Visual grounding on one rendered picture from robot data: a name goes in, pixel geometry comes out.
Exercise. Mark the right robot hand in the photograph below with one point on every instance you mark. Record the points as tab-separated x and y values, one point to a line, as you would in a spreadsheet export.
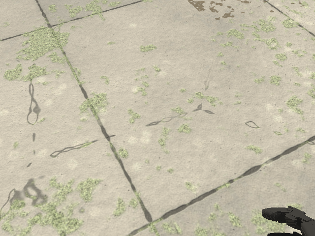
293	217

